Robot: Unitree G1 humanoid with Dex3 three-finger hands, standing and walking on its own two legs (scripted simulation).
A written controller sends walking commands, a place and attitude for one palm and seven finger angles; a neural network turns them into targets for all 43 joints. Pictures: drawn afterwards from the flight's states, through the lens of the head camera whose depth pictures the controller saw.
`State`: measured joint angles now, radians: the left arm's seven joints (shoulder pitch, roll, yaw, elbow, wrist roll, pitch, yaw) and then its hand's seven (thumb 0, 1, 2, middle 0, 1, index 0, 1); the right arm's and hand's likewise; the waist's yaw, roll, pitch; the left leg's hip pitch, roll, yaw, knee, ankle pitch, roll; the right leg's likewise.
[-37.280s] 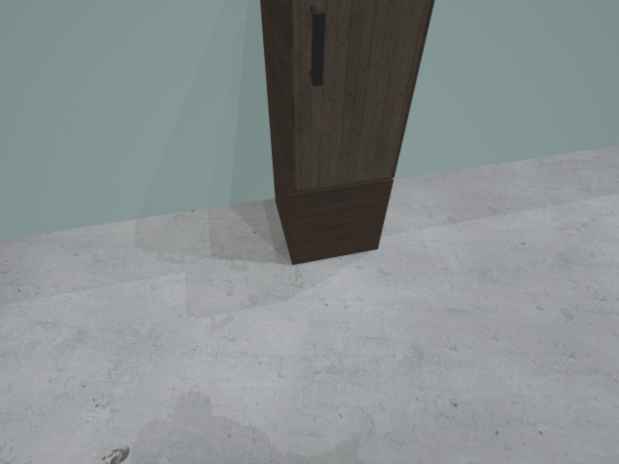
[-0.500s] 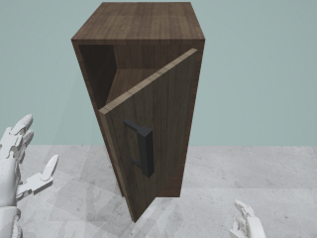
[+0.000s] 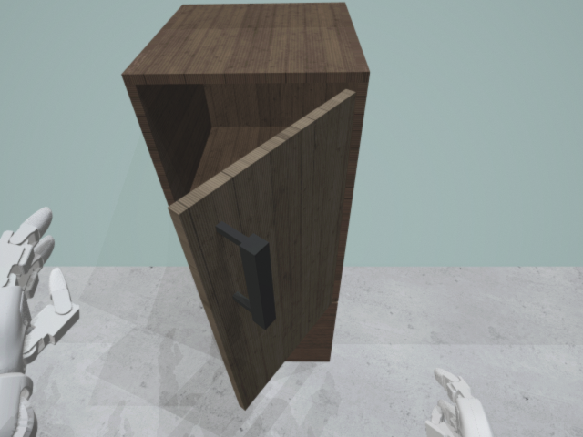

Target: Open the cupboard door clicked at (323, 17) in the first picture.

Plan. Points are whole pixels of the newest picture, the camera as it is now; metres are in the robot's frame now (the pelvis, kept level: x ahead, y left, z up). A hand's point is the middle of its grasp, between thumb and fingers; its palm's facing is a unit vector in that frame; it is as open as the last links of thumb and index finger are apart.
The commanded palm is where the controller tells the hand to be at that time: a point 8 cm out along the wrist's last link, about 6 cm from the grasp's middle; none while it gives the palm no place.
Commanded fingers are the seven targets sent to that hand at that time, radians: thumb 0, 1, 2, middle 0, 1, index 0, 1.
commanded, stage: step back with the hand held close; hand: left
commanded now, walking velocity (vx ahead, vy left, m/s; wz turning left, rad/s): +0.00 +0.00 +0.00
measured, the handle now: (246, 277) +0.28 +0.10 +0.11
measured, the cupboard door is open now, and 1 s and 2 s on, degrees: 52 52 52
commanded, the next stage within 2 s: stop stepping back and stand still in 1.10 s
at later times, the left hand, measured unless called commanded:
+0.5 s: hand (41, 345) +0.15 +0.28 +0.15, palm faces +0.33 -0.80 -0.50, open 7.4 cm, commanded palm +0.09 +0.32 +0.17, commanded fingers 0.00 0.90 0.90 -0.20 -0.30 -0.20 -0.30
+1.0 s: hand out of the picture +0.05 +0.30 +0.17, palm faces +0.47 -0.77 -0.44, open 7.4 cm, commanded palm -0.02 +0.33 +0.17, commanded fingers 0.00 0.90 0.90 -0.20 -0.30 -0.20 -0.30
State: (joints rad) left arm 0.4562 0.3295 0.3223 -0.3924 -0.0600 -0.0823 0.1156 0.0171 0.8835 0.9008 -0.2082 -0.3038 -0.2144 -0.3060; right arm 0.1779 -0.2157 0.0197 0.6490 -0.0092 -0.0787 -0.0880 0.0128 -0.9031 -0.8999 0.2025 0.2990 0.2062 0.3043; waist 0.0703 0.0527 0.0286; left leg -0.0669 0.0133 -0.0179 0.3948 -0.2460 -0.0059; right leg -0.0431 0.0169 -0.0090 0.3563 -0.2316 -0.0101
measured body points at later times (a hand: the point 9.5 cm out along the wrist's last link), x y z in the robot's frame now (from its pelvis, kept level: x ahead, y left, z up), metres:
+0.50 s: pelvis -0.05 +0.02 -0.01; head -0.03 +0.03 +0.44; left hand +0.13 +0.32 +0.18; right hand +0.13 -0.23 -0.08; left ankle -0.01 +0.12 -0.74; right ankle -0.02 -0.11 -0.74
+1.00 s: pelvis -0.15 +0.03 -0.02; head -0.14 +0.06 +0.43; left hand +0.02 +0.34 +0.20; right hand +0.00 -0.20 -0.10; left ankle -0.02 +0.13 -0.74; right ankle -0.18 -0.12 -0.68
